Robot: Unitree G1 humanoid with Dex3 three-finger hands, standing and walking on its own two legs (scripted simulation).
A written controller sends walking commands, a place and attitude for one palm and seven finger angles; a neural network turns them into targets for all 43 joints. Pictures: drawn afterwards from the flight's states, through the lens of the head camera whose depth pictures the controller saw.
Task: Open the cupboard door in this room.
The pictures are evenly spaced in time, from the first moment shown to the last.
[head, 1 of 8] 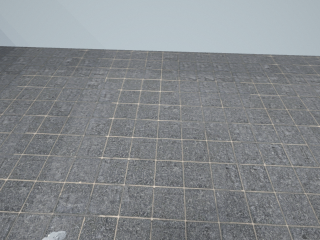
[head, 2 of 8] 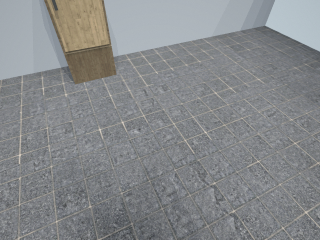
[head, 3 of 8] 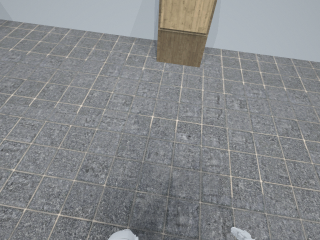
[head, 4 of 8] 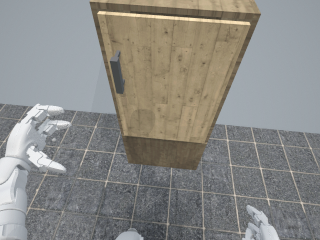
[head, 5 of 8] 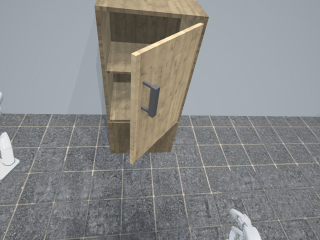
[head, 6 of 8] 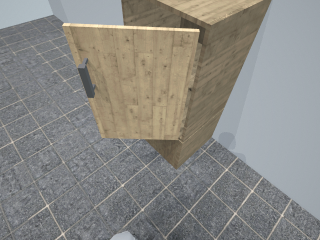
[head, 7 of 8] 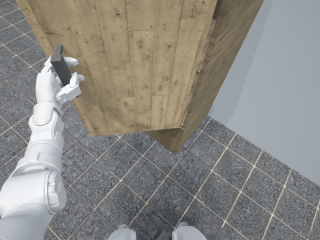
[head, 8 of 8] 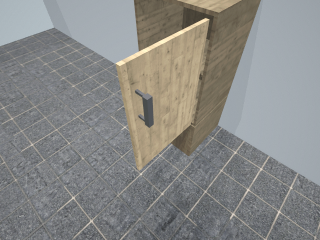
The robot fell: no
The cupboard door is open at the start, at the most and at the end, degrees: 0 90 88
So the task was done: yes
